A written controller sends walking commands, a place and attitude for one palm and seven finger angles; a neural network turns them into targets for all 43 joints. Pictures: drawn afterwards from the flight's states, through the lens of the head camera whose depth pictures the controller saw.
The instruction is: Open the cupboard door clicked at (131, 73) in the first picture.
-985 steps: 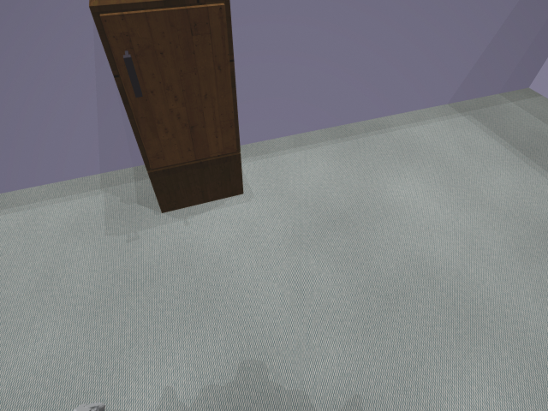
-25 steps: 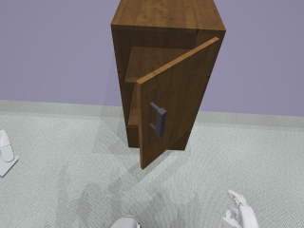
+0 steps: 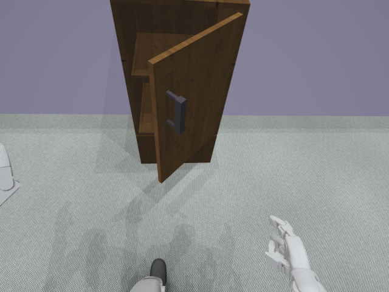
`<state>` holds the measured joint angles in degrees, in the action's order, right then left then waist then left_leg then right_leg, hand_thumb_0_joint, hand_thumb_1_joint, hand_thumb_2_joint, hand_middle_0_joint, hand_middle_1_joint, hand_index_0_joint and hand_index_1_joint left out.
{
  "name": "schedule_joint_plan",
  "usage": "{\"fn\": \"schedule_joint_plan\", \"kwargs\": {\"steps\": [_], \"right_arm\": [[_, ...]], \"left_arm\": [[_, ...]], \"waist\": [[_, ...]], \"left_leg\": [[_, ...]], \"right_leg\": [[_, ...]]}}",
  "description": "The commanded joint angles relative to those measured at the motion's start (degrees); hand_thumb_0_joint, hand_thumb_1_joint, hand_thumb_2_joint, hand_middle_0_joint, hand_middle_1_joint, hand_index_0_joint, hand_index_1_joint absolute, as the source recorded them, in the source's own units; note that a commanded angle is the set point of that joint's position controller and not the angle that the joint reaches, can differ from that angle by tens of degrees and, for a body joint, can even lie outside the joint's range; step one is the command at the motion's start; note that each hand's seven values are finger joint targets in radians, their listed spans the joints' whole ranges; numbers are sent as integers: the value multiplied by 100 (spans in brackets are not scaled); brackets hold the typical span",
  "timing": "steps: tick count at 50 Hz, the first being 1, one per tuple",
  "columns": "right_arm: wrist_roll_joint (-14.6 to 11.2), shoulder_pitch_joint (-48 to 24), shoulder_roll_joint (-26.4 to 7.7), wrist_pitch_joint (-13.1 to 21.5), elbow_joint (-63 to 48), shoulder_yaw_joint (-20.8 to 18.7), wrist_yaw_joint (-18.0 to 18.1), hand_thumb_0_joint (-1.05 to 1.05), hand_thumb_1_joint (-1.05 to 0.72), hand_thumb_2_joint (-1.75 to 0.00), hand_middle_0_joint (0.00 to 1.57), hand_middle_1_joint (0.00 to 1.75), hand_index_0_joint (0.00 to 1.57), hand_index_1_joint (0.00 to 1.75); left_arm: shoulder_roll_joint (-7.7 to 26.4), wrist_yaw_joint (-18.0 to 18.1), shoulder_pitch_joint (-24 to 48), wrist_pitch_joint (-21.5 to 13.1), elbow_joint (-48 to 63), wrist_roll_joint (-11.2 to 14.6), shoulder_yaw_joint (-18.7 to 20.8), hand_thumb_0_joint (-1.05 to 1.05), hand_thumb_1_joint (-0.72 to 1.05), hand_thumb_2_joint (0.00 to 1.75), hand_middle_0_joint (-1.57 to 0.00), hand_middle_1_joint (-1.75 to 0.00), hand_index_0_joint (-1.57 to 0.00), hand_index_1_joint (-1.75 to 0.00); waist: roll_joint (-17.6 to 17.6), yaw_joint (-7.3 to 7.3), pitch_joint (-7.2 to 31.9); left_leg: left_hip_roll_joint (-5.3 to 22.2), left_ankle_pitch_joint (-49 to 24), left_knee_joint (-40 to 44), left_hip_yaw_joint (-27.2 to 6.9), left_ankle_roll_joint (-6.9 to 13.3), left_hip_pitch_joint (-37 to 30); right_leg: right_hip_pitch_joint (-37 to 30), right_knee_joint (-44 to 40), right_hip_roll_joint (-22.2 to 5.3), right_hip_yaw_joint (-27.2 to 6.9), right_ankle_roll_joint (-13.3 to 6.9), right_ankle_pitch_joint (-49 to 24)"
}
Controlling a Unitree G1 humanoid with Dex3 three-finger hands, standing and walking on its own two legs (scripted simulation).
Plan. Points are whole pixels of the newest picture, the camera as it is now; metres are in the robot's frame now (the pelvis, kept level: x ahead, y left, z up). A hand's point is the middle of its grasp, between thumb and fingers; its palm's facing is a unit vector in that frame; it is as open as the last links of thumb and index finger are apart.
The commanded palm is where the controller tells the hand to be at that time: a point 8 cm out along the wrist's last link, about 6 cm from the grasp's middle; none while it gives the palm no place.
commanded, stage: stop stepping back and stand still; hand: left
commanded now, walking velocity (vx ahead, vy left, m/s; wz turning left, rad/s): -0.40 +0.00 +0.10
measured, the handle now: (174, 112) +0.57 +0.10 -0.03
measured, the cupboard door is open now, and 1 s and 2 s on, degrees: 45 45 45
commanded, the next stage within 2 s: let the arm hang, fingers relaxed in 0.72 s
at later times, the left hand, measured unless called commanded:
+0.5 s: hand out of the picture +0.12 +0.25 +0.18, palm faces +0.44 -0.78 -0.44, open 7.4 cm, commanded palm +0.07 +0.29 +0.19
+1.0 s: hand out of the picture +0.08 +0.23 -0.07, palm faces +0.11 -0.93 -0.36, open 7.4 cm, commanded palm none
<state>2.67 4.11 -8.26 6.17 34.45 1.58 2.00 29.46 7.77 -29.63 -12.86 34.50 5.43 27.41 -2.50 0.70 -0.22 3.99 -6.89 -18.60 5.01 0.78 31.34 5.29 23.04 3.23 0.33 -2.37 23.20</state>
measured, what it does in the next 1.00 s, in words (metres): steps on the spot: left foot, then left foot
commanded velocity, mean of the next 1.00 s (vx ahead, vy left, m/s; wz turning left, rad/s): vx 0.11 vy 0.03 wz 0.00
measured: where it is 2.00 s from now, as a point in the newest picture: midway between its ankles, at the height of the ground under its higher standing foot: outside the picture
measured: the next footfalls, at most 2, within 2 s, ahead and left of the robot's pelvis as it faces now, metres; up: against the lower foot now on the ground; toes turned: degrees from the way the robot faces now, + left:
left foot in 0.16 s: +0.09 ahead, +0.09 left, +0.00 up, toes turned +1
left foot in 0.54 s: +0.01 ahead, +0.11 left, +0.00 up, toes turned +1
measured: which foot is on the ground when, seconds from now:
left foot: down 0.00-0.02, up 0.04-0.14, down 0.16-0.38, up 0.40-0.52, down 0.54-1.00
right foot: down 0.00-1.00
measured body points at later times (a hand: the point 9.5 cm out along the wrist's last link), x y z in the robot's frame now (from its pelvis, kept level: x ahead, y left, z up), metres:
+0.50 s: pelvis -0.07 -0.01 +0.01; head -0.10 -0.01 +0.46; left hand +0.09 +0.29 +0.21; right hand +0.05 -0.27 -0.08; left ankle -0.02 +0.10 -0.71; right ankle -0.13 -0.11 -0.72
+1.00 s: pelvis -0.08 +0.00 +0.00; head -0.10 -0.02 +0.45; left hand +0.07 +0.28 -0.05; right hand +0.06 -0.25 -0.12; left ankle -0.03 +0.10 -0.72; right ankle -0.13 -0.11 -0.72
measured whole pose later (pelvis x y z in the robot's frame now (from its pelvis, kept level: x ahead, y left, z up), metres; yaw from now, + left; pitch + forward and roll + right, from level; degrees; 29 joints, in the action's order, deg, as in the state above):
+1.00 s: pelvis -0.08 +0.00 +0.00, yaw +2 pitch -1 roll +0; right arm 1.7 8.5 -15.7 1.3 49.1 -0.3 0.2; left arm 15.5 1.0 -14.9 1.9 -28.3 -1.7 4.6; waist 3.2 -0.6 1.8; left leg -1.4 13.1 -35.6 -0.3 1.4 21.7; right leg 10.9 35.3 0.8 2.4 -1.4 23.6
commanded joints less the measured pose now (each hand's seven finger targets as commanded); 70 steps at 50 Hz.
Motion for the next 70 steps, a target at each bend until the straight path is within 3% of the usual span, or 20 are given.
{"fn": "schedule_joint_plan", "kwargs": {"steps": [1, 2, 4, 6, 10, 13, 16, 18, 20, 25, 31, 37, 40, 41, 44, 45, 47, 52, 57, 70], "right_arm": [[-225, -94, -912, 84, -681, -353, 113, 0, -90, -90, 20, 30, 20, 30], [-256, -84, -967, 88, -735, -380, 141, 0, -90, -90, 20, 30, 20, 30], [-245, -28, -777, -57, -743, -210, 233, 0, -90, -90, 20, 30, 20, 30], [-268, 141, -969, -24, -683, -213, 325, 0, -90, -90, 20, 30, 20, 30], [-301, 355, -1262, 256, -648, -374, 401, 0, -90, -90, 20, 30, 20, 30], [-209, 253, -1202, 360, -659, -345, 358, 0, -90, -90, 20, 30, 20, 30], [-193, 228, -1096, 344, -746, -387, 322, 0, -90, -90, 20, 30, 20, 30], [-198, 385, -1060, 265, -665, -460, 273, 0, -90, -90, 20, 30, 20, 30], [-207, 531, -1131, 191, -520, -511, 230, 0, -90, -90, 20, 30, 20, 30], [-246, 474, -1120, 387, -421, -436, 362, 0, -90, -90, 20, 30, 20, 30], [-205, 415, -1069, 485, -529, -328, 348, 0, -90, -90, 20, 30, 20, 30], [-219, 405, -976, 475, -614, -325, 233, 0, -90, -90, 20, 30, 20, 30], [-237, 427, -979, 356, -576, -340, 233, 0, -90, -90, 20, 30, 20, 30], [-268, 95, -1849, 470, 718, -646, -238, 0, -90, -90, 20, 30, 20, 30], [-215, 637, -1361, -119, 731, -461, -179, 0, -90, -90, 20, 30, 20, 30], [-173, 584, -1358, -207, 718, -430, -165, 0, -90, -90, 20, 30, 20, 30], [-127, 506, -1431, -330, 819, -405, -149, 0, -90, -90, 20, 30, 20, 30], [-62, 424, -1238, -580, 1448, -241, -132, 0, -90, -90, 20, 30, 20, 30], [-105, 743, -993, -619, 2045, -228, -27, 0, -90, -90, 20, 30, 20, 30], [-176, 1414, -780, -700, 2801, -291, 48, 0, -90, -90, 20, 30, 20, 30]], "left_arm": [[918, 92, -191, -481, 861, 25, 652, 0, 90, 90, -20, -30, -20, -30], [978, 85, -462, -361, 624, -67, 765, 0, 90, 90, -20, -30, -20, -30], [779, 121, -662, -100, 335, -161, 729, 0, 90, 90, -20, -30, -20, -30], [680, 167, -174, -44, 310, -118, 552, 0, 90, 90, -20, -30, -20, -30], [711, 236, 230, -138, 69, -193, 414, 0, 90, 90, -20, -30, -20, -30], [644, 202, 201, -241, 593, -219, 331, 0, 90, 90, -20, -30, -20, -30], [665, 203, -321, -244, 651, -223, 534, 0, 90, 90, -20, -30, -20, -30], [608, 201, -588, -247, 472, -212, 531, 0, 90, 90, -20, -30, -20, -30], [559, 278, -220, -221, 427, -230, 526, 0, 90, 90, -20, -30, -20, -30], [288, 263, 847, -276, -259, -359, 28, 0, 90, 90, -20, -30, -20, -30], [363, 175, 633, -308, 324, -330, 164, 0, 90, 90, -20, -30, -20, -30], [355, 211, -256, -245, 467, -286, 371, 0, 90, 90, -20, -30, -20, -30], [393, 222, -274, -186, 255, -235, 419, 0, 90, 90, -20, -30, -20, -30], [-645, -632, 304, 762, -4089, -821, -2089, 0, 90, 90, -20, -30, -20, -30], [-952, -755, 640, 1232, -4678, -728, -2174, 0, 90, 90, -20, -30, -20, -30], [-878, -759, 872, 1226, -4988, -753, -2203, 0, 90, 90, -20, -30, -20, -30], [-765, -746, 1236, 1231, -5671, -739, -2217, 0, 90, 90, -20, -30, -20, -30], [-873, -649, 1469, 1349, -7581, -648, -2437, 0, 90, 90, -20, -30, -20, -30], [-1125, -649, 1073, 1296, -8865, -603, -2464, 0, 90, 90, -20, -30, -20, -30], [-1408, -589, 595, 1277, -9940, -570, -2612, 0, 90, 90, -20, -30, -20, -30]], "waist": [[-655, 47, 961], [-985, 30, 716], [-456, -98, 616], [174, -234, 433], [634, -116, 513], [1262, -86, 420], [934, -101, 290], [114, -168, 182], [-326, -171, 0], [364, -228, -392], [923, -124, 183], [520, -111, 630], [375, -163, 722], [390, -259, 482], [-202, -116, 537], [-910, -97, 365], [-1179, -125, 207], [694, -51, -283], [1304, -46, 34], [193, -114, -492]], "left_leg": [[-609, 2808, -2965, -381, -358, -1639], [-612, 2897, -3545, -526, -283, -967], [-383, 2466, -2762, -436, -160, -618], [-440, 1452, -1459, -274, -82, -1604], [253, -211, -819, -1176, 346, -2653], [453, 2351, 302, -1860, 365, -1507], [-42, 3335, 94, -1224, 18, -893], [-408, 2349, -1755, -696, -169, -1523], [-393, 2246, -3059, -756, -183, -896], [-195, 2147, -1022, -574, 91, -1930], [760, 2013, 150, -2216, 584, -1779], [-14, 1497, -706, -846, 67, -1682], [-68, 805, -1114, -670, -7, -1966], [75, -59, -2068, -812, 61, -1467], [110, 596, -1622, -1010, 204, -1510], [98, 579, -1624, -1095, 237, -1418], [-36, 614, -1578, -1091, 247, -1431], [70, 1158, -512, -1463, 262, -1385], [29, 1527, -357, -1320, 184, -1767], [42, 1795, -286, -1206, 188, -1996]], "right_leg": [[1710, -1038, -1834, -1056, -511, -2466], [1506, -602, -1819, -941, -517, -3540], [705, 1, -1438, -438, -322, -4511], [939, 115, -1137, -217, -30, -3968], [1330, 235, -429, -260, 531, -2269], [597, 264, -207, -65, 291, -145], [345, -434, -375, -191, 25, 574], [1565, -1324, -1279, -1354, -425, 1385], [1635, -1394, -1952, -1949, -845, 889], [1669, -424, -1109, -750, -192, 73], [913, 903, -212, -12, 287, -481], [336, -229, -616, -573, 35, -1449], [517, -281, -821, -718, 17, -2394], [957, 743, -1214, -390, -66, -3744], [1146, 652, -904, -334, -34, -2029], [1124, 544, -851, -348, -37, -1977], [1056, 390, -999, -411, -119, -2093], [738, 124, -741, -350, -16, -671], [380, -304, -809, -413, -114, -836], [800, -630, -809, -288, -138, -391]]}}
